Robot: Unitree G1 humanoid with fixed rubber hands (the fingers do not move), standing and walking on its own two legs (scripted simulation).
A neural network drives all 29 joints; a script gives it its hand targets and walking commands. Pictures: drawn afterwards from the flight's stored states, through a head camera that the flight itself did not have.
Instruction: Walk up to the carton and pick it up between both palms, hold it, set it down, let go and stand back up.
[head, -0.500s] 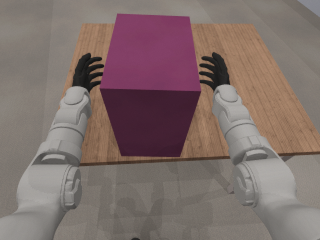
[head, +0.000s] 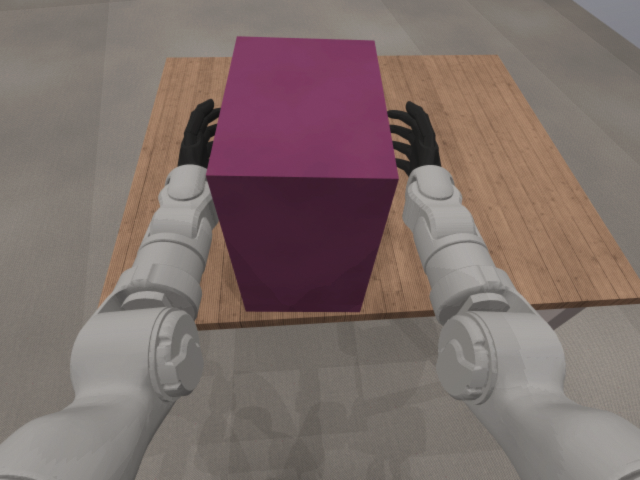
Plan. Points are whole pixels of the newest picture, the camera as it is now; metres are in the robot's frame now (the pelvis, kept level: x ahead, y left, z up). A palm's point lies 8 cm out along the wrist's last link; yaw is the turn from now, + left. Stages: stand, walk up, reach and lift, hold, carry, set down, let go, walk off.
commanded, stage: reach and lift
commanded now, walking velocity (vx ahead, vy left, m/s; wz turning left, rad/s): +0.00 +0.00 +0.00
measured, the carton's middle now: (304, 187) +0.47 +0.04 +0.07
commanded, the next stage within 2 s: none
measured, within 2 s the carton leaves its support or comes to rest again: leaves its support in 1.98 s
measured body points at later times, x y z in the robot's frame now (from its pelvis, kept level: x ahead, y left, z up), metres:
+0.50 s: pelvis +0.01 +0.00 +0.00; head +0.07 +0.00 +0.45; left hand +0.45 +0.18 +0.10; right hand +0.47 -0.09 +0.11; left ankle +0.03 +0.10 -0.75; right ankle -0.03 -0.10 -0.74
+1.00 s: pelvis +0.02 -0.01 +0.01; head +0.07 +0.00 +0.45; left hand +0.45 +0.18 +0.10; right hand +0.46 -0.09 +0.11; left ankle +0.03 +0.10 -0.75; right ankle -0.03 -0.10 -0.74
